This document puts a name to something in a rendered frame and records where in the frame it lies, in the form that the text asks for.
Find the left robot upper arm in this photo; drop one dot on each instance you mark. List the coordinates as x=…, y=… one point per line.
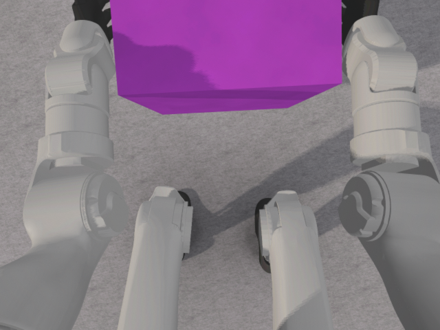
x=70, y=221

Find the robot left forearm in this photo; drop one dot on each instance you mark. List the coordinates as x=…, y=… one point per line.
x=76, y=105

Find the left robot shin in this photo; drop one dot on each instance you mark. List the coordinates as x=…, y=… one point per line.
x=161, y=191

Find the robot right hand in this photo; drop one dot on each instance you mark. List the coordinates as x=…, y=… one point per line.
x=355, y=10

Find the right robot upper arm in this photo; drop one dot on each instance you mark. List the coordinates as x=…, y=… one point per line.
x=396, y=217

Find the carton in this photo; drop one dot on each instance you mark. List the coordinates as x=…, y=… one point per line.
x=197, y=56

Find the robot right thigh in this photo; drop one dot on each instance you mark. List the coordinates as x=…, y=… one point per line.
x=299, y=293

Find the robot left hand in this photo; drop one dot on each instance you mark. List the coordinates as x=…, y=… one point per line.
x=91, y=10

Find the robot right forearm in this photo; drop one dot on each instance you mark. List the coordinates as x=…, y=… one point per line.
x=385, y=101

